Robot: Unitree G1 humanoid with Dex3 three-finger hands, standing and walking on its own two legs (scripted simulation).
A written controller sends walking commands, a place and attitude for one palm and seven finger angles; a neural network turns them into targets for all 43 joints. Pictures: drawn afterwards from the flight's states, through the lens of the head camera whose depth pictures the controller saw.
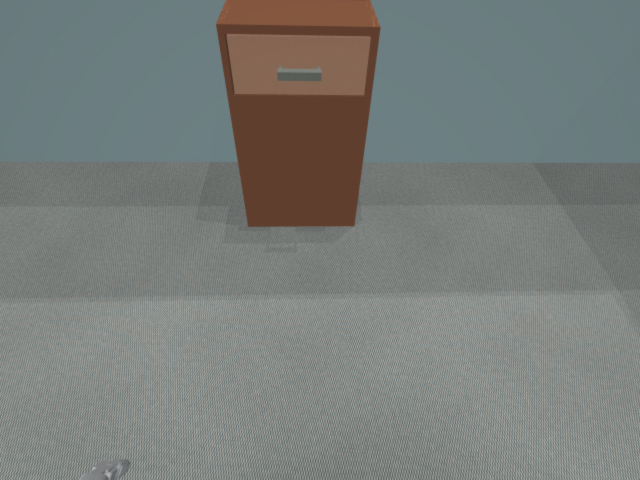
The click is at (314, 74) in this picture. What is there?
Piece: drawer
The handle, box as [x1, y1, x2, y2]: [277, 66, 321, 80]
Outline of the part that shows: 277,69 278,80 321,79 321,70 319,66 317,66 316,69 283,69 281,66 279,66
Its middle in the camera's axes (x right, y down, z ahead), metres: -0.07 -0.51 +1.19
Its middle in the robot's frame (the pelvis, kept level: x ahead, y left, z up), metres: +1.23 +0.13 -0.05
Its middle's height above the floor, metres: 0.71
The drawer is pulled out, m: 0.00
